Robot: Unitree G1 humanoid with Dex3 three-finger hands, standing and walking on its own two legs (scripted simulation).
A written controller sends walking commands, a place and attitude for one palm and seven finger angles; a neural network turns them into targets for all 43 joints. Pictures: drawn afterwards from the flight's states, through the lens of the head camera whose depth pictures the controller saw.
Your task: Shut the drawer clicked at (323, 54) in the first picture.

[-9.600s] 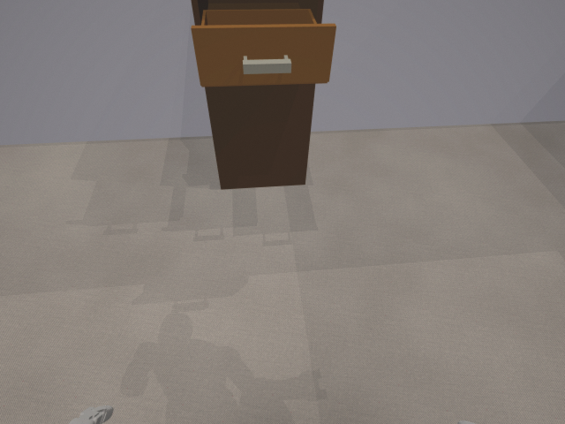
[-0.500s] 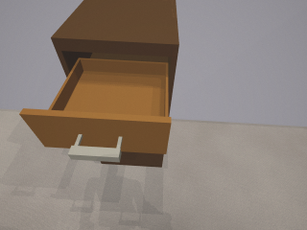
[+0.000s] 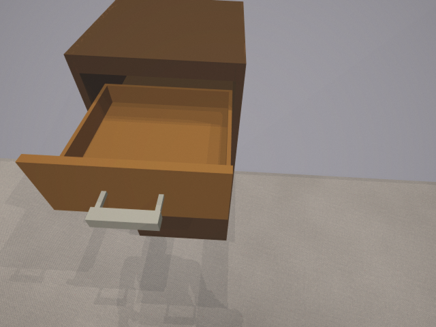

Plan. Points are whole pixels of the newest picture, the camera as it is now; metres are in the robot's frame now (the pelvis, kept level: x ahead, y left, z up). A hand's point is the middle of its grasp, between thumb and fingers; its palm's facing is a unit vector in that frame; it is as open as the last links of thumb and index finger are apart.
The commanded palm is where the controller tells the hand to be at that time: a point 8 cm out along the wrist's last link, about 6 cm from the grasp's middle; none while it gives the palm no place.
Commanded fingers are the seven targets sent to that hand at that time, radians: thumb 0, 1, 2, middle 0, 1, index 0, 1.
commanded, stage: look again from close up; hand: left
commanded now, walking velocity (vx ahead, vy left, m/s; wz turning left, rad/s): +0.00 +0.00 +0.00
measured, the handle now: (128, 208) +0.32 +0.20 +0.04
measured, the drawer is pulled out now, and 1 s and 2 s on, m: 0.30 0.30 0.30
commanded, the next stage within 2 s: raise the hand and make a fist in 0.44 s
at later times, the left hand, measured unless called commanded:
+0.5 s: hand out of the picture -0.01 +0.16 -0.18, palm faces +0.02 -0.99 -0.17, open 7.4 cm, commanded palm none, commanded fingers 0.00 0.90 0.90 -0.20 -0.30 -0.20 -0.30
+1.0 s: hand out of the picture +0.10 +0.14 -0.01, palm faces +0.07 -1.00 -0.05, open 6.0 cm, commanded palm +0.11 +0.20 -0.01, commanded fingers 0.00 0.90 0.90 -0.68 -0.82 -0.68 -0.82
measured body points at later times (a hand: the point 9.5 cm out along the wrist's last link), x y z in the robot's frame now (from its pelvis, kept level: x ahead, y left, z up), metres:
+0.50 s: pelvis +0.01 +0.00 +0.00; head +0.02 +0.01 +0.45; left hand -0.01 +0.21 -0.16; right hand +0.02 -0.23 -0.15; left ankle -0.01 +0.09 -0.74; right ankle -0.05 -0.10 -0.74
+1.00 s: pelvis -0.05 -0.04 -0.06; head -0.03 -0.03 +0.39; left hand +0.09 +0.19 -0.01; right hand +0.18 -0.27 -0.10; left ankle -0.01 +0.09 -0.74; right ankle -0.05 -0.10 -0.74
